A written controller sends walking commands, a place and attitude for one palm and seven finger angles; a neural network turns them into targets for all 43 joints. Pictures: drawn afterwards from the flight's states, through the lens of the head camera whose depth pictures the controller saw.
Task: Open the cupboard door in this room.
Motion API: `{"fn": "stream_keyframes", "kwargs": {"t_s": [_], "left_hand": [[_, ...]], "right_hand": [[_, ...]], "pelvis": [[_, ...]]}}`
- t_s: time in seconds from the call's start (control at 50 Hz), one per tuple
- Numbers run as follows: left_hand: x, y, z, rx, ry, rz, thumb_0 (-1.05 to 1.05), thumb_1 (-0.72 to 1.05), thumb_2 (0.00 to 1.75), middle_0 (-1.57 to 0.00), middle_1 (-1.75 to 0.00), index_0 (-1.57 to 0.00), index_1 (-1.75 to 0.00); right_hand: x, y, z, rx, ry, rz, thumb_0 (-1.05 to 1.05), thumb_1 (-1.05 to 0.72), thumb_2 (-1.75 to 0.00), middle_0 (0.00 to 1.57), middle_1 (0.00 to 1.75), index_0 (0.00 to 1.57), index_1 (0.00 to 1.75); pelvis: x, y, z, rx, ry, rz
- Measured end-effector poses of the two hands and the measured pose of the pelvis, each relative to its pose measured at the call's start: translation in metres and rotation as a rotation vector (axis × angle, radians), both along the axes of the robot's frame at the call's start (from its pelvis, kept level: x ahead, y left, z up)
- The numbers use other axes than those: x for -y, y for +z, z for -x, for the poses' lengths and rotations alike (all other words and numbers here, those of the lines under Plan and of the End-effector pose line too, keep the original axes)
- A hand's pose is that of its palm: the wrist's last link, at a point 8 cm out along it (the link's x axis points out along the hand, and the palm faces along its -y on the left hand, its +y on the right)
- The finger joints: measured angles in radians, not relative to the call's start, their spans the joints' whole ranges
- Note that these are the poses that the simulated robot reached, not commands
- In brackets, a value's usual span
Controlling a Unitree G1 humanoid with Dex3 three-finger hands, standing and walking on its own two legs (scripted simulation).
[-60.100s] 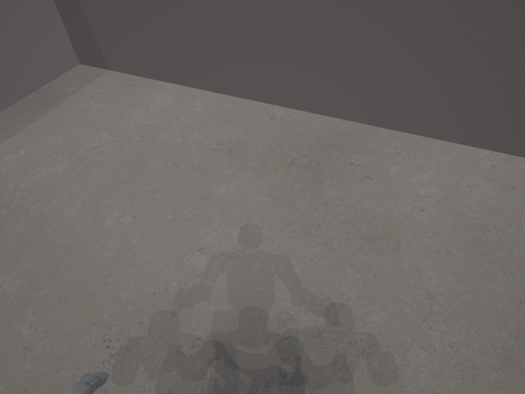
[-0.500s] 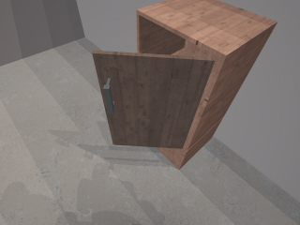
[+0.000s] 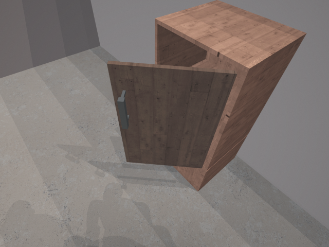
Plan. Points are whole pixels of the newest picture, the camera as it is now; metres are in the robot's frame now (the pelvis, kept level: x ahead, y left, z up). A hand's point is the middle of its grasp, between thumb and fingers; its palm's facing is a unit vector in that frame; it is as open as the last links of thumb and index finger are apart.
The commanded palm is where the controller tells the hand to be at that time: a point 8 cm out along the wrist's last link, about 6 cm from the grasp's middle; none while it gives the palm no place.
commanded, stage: look again from close up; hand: left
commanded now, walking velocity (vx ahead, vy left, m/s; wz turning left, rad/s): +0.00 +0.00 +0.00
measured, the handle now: (124, 110) +0.56 +0.19 -0.04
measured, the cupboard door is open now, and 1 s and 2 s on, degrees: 45 45 45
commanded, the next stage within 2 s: raise the hand with hooked fingers in 0.44 s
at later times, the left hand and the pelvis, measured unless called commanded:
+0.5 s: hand out of the picture +0.07 +0.18 -0.16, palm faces +0.02 -0.97 -0.24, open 7.3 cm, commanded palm none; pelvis +0.04 +0.00 +0.00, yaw +0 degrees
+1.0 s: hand (92, 232) +0.17 +0.19 -0.09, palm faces +0.09 -1.00 +0.01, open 8.8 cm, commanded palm +0.17 +0.25 -0.06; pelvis +0.01 -0.03 -0.09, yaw +2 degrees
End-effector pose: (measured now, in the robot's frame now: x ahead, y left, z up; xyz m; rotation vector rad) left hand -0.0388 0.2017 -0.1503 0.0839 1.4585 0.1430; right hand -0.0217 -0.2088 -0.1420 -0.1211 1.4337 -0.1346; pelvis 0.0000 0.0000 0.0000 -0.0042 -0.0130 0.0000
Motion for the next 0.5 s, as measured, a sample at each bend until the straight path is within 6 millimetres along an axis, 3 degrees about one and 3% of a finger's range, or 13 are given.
{"fn": "stream_keyframes", "kwargs": {"t_s": [0.08,0.2,0.36,0.5], "left_hand": [[-0.006,0.002,-0.005,0.000,-0.011,-0.014,0.00,0.91,0.90,-0.21,-0.30,-0.20,-0.30],[-0.023,0.012,-0.032,0.061,-0.015,-0.072,0.00,0.91,0.90,-0.20,-0.30,-0.20,-0.30],[-0.029,0.019,-0.074,0.125,-0.041,-0.104,0.00,0.91,0.90,-0.20,-0.30,-0.20,-0.29],[-0.024,0.018,-0.097,0.148,-0.051,-0.099,0.00,0.92,0.90,-0.20,-0.30,-0.20,-0.29]], "right_hand": [[-0.007,-0.010,-0.008,0.038,0.003,-0.020,0.00,-0.91,-0.90,0.20,0.30,0.20,0.30],[-0.014,-0.017,-0.027,0.086,0.007,-0.047,0.01,-0.93,-0.90,0.20,0.30,0.20,0.30],[-0.003,-0.014,-0.042,0.098,0.009,-0.036,0.01,-0.93,-0.90,0.20,0.30,0.20,0.30],[0.014,-0.010,-0.053,0.085,0.016,-0.004,0.00,-0.92,-0.90,0.20,0.30,0.20,0.30]], "pelvis": [[-0.006,-0.004,-0.004,-0.002,0.007,-0.001],[-0.010,-0.004,-0.016,0.000,0.005,-0.013],[-0.005,-0.001,-0.028,-0.003,-0.003,-0.021],[0.004,0.001,-0.035,0.001,-0.003,-0.021]]}}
